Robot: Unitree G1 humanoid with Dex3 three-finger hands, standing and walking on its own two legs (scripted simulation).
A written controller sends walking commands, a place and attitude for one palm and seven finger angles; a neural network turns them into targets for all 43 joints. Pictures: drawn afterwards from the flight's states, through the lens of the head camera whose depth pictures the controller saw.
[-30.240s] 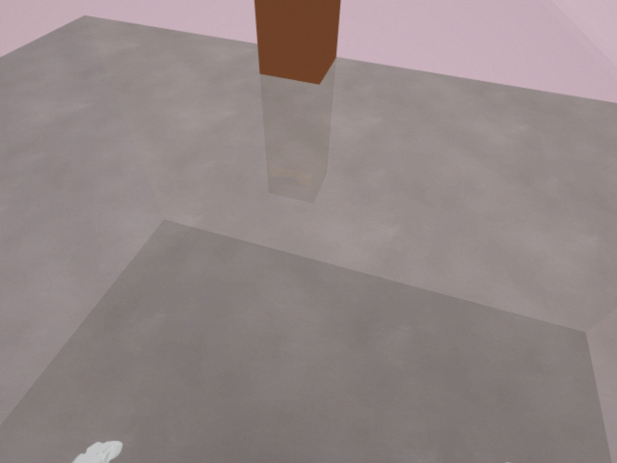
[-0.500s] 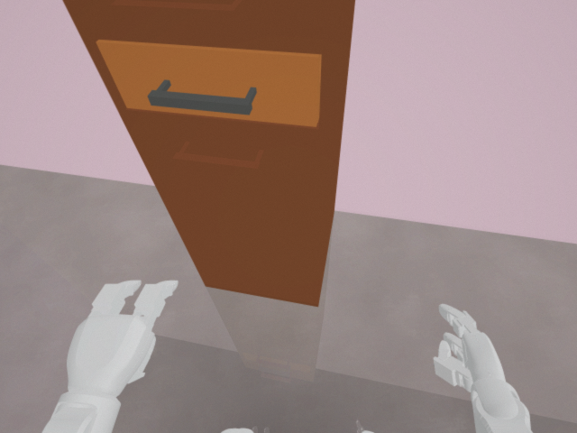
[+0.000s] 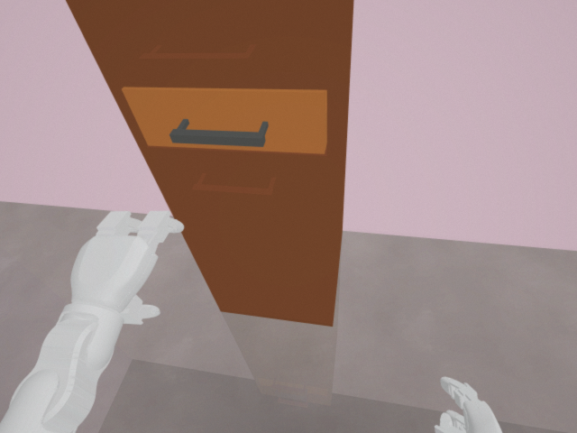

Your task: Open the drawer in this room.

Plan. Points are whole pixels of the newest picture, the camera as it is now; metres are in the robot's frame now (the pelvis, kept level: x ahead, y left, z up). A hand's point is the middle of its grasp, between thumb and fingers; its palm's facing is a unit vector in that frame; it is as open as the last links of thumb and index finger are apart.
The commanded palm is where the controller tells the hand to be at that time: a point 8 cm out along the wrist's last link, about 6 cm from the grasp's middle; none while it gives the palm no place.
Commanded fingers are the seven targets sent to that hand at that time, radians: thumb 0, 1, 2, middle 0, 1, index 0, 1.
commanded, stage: raise the hand with hooked fingers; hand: left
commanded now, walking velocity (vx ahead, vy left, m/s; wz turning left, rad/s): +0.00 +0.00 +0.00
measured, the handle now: (220, 131) +0.59 +0.22 +0.10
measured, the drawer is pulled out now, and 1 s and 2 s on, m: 0.00 0.00 0.00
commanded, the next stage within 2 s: move the hooked fingers above the handle in 0.90 s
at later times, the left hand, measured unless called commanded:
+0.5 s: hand (104, 194) +0.31 +0.25 +0.21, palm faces +0.14 +0.00 -0.99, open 13.8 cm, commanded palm +0.28 +0.25 +0.27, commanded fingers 0.00 -0.50 0.30 -0.30 -1.20 -0.30 -1.20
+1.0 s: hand (107, 191) +0.31 +0.25 +0.21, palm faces +0.15 -0.02 -0.99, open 13.8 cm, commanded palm +0.27 +0.24 +0.27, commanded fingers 0.00 -0.50 0.30 -0.30 -1.20 -0.30 -1.20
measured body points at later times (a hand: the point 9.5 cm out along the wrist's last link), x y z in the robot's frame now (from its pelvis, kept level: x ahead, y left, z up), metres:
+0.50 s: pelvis +0.00 +0.00 +0.01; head +0.00 -0.04 +0.46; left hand +0.30 +0.25 +0.26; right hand +0.23 -0.20 -0.09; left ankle -0.01 +0.12 -0.74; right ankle +0.04 -0.14 -0.74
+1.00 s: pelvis -0.01 +0.00 +0.01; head +0.00 -0.05 +0.46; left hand +0.30 +0.25 +0.27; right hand +0.19 -0.22 -0.10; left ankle -0.01 +0.12 -0.74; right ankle +0.04 -0.14 -0.74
